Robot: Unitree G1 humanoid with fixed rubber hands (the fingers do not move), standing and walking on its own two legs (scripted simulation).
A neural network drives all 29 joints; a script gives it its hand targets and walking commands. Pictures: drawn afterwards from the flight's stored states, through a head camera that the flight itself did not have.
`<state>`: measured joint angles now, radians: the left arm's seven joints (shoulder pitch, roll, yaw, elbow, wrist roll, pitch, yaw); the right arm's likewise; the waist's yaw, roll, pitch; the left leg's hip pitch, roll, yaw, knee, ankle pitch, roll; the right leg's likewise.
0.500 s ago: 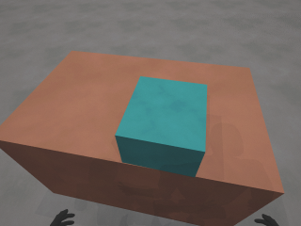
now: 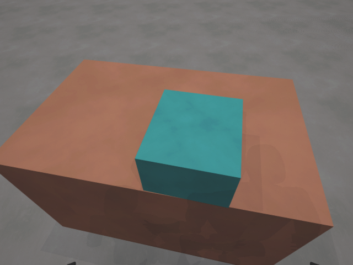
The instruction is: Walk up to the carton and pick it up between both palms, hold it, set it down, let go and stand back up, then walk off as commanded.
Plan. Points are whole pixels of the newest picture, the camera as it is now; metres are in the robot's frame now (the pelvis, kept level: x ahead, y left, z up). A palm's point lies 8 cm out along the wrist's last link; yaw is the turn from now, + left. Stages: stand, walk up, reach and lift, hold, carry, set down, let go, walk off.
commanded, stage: stand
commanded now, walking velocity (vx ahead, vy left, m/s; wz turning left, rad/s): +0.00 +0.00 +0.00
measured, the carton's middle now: (194, 143) +0.47 -0.03 -0.05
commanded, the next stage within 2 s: walk off in 0.60 s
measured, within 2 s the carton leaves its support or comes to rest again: neither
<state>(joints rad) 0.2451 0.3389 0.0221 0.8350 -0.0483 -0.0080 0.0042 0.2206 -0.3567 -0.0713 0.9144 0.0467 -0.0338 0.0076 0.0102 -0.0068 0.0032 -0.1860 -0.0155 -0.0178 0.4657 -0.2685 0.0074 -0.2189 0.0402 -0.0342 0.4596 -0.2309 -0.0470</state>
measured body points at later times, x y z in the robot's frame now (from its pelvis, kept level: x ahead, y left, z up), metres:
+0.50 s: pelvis +0.00 +0.00 +0.00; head -0.01 +0.00 +0.45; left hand +0.07 +0.30 -0.12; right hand +0.08 -0.31 -0.12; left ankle -0.01 +0.12 -0.74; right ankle +0.01 -0.09 -0.74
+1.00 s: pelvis -0.03 +0.01 +0.00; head -0.03 +0.01 +0.45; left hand +0.05 +0.31 -0.12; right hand +0.05 -0.31 -0.11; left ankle -0.06 +0.12 -0.70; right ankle +0.01 -0.09 -0.74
